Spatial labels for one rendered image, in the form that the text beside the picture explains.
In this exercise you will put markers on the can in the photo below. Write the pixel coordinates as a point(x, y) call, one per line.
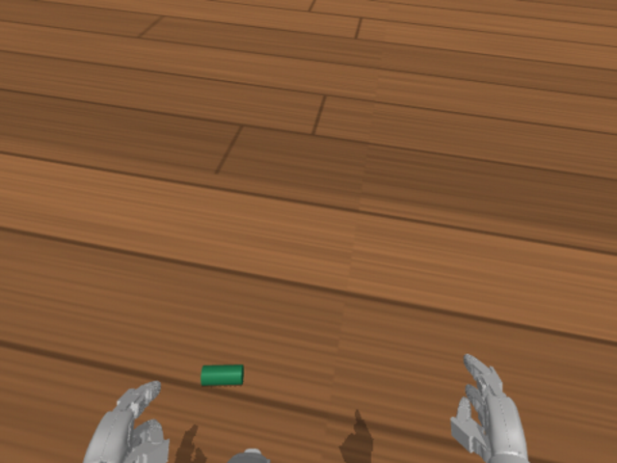
point(222, 375)

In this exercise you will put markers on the right robot hand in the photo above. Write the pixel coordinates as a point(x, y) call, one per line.
point(501, 431)

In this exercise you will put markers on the left robot hand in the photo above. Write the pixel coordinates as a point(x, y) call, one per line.
point(116, 441)

